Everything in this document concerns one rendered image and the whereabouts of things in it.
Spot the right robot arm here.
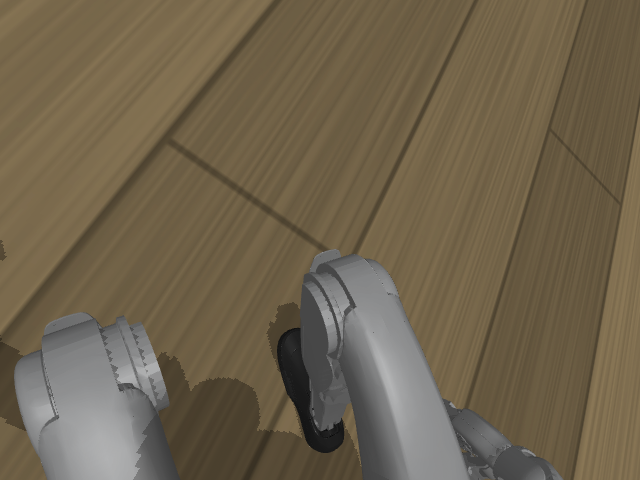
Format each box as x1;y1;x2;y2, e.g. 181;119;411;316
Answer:
493;446;564;480

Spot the right robot hand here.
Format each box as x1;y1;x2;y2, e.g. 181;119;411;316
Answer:
442;398;514;480

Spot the right robot foot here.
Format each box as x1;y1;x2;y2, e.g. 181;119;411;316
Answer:
277;328;344;453

